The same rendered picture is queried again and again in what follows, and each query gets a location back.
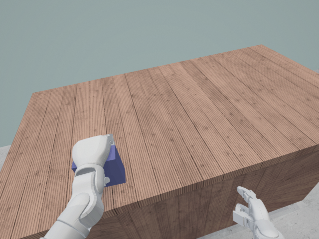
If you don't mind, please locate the robot right hand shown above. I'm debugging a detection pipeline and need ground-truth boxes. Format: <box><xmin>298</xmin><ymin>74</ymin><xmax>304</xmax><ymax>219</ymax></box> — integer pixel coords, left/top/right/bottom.
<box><xmin>233</xmin><ymin>186</ymin><xmax>271</xmax><ymax>232</ymax></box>

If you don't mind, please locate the table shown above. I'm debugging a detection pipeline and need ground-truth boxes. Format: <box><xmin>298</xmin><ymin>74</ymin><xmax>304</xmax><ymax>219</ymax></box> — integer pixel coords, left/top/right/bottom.
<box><xmin>0</xmin><ymin>44</ymin><xmax>319</xmax><ymax>239</ymax></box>

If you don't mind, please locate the robot left hand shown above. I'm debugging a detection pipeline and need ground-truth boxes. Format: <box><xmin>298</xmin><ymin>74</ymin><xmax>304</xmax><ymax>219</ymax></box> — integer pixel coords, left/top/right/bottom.
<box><xmin>72</xmin><ymin>134</ymin><xmax>115</xmax><ymax>187</ymax></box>

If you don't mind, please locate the robot right forearm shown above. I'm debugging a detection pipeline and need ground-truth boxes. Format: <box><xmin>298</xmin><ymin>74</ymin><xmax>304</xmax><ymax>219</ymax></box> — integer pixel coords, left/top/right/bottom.
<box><xmin>253</xmin><ymin>220</ymin><xmax>285</xmax><ymax>239</ymax></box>

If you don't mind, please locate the robot left forearm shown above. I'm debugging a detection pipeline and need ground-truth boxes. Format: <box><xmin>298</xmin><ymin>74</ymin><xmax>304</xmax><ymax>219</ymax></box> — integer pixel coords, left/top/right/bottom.
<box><xmin>40</xmin><ymin>164</ymin><xmax>104</xmax><ymax>239</ymax></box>

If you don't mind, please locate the sponge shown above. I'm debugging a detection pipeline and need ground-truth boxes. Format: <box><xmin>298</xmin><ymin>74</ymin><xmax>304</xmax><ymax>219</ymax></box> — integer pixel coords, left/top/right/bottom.
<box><xmin>72</xmin><ymin>145</ymin><xmax>126</xmax><ymax>187</ymax></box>

